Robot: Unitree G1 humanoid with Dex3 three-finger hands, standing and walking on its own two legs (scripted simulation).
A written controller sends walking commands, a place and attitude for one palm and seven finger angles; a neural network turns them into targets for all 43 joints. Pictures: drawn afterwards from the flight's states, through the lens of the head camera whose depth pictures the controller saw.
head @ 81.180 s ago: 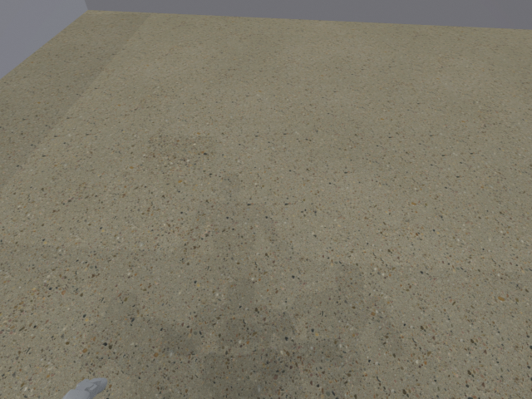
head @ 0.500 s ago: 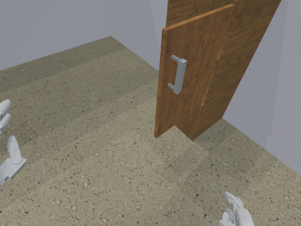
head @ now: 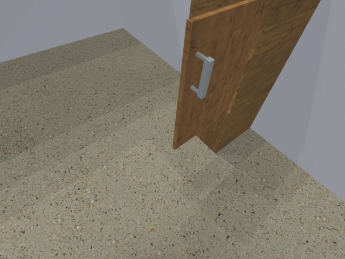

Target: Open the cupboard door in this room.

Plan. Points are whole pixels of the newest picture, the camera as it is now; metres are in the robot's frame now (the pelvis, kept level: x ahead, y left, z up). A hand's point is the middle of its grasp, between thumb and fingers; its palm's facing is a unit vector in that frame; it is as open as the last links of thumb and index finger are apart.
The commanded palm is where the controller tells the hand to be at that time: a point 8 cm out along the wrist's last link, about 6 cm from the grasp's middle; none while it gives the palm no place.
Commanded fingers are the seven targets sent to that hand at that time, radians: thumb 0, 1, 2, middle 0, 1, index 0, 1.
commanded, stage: let the arm hang, fingers relaxed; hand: left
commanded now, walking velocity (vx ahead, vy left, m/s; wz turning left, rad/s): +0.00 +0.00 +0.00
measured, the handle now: (200, 76) +0.63 -0.06 +0.06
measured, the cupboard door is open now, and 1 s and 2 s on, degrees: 91 91 91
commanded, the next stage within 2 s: look to check the result in 0.74 s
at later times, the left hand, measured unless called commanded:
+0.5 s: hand out of the picture +0.01 +0.18 -0.17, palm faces +0.01 -0.98 -0.20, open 7.3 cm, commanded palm none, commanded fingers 0.00 0.90 0.90 -0.20 -0.30 -0.20 -0.30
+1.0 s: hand out of the picture +0.01 +0.18 -0.17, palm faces +0.02 -0.98 -0.19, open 7.3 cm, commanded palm none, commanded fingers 0.00 0.90 0.90 -0.20 -0.30 -0.20 -0.30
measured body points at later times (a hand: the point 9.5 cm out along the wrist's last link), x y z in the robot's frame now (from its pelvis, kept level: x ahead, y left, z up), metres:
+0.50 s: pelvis +0.01 +0.00 +0.01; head +0.02 +0.00 +0.46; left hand +0.01 +0.23 -0.15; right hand +0.00 -0.21 -0.16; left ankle +0.05 +0.11 -0.73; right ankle +0.00 -0.12 -0.73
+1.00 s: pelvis +0.03 +0.01 +0.01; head +0.04 +0.01 +0.46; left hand +0.01 +0.23 -0.15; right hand +0.02 -0.21 -0.15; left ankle +0.05 +0.11 -0.73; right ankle +0.00 -0.12 -0.73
